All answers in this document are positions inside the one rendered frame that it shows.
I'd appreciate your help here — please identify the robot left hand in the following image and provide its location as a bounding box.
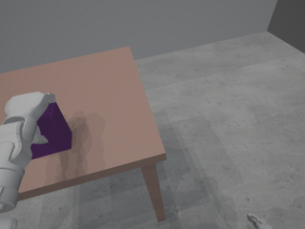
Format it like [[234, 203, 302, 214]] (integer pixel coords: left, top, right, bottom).
[[4, 92, 57, 145]]

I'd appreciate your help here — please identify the left robot upper arm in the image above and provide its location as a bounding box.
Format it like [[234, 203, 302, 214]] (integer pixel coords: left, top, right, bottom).
[[0, 216, 18, 229]]

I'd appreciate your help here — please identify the table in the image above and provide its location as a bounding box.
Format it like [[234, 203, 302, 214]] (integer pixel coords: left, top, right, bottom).
[[0, 46, 167, 222]]

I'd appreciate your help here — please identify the sponge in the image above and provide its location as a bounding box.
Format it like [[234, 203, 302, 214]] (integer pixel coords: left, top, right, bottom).
[[30, 102, 72, 159]]

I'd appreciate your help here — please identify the robot right hand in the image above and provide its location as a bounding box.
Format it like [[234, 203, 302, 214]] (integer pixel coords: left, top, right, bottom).
[[247, 213, 273, 229]]

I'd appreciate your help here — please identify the left robot forearm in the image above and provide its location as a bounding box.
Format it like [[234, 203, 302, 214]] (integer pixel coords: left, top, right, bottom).
[[0, 114, 37, 214]]

